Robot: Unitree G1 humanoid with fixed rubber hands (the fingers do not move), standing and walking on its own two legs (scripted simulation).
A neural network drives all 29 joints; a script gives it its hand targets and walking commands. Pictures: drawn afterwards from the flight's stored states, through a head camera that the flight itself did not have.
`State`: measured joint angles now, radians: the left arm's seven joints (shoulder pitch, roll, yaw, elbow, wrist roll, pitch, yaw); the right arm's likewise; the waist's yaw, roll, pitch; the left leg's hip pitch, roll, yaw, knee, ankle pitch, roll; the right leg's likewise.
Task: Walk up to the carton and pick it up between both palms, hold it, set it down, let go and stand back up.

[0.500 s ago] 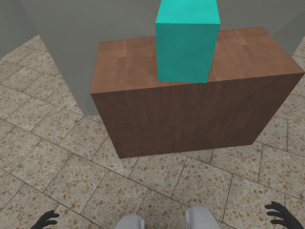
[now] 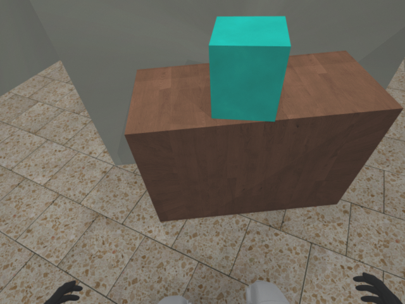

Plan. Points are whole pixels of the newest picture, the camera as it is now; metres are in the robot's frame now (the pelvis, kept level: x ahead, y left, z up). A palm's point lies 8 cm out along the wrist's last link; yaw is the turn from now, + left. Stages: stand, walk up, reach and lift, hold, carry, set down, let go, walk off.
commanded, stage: walk up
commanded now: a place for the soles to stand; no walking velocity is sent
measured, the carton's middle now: (246, 70) +0.77 -0.13 +0.06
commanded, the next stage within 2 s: none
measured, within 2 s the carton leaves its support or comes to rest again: neither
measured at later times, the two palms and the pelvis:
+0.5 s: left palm (108, 275) +0.20 +0.22 -0.04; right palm out of the picture +0.19 -0.42 -0.06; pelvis +0.07 -0.10 +0.01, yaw +1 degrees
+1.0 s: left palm (118, 227) +0.31 +0.23 -0.06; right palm out of the picture +0.22 -0.42 -0.04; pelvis +0.17 -0.08 +0.02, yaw -1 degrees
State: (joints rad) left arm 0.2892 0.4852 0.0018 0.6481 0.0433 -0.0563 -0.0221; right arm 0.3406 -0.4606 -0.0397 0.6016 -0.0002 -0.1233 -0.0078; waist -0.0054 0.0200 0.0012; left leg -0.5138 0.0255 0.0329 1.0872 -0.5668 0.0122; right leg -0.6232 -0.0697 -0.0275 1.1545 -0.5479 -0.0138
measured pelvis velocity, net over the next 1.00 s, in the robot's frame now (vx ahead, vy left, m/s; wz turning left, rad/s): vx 0.17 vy -0.08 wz -0.01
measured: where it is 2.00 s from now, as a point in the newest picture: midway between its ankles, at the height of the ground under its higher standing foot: (243, 270)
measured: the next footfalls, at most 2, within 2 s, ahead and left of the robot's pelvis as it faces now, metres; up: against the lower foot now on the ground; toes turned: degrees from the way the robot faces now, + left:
right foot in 0.26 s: +0.21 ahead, -0.16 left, +0.00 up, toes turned -5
left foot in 0.80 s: +0.25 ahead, +0.07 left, +0.00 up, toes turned +5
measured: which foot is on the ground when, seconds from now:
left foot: down 0.00-0.26, up 0.28-0.78, down 0.80-1.00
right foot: up 0.00-0.24, down 0.26-0.80, up 0.82-1.00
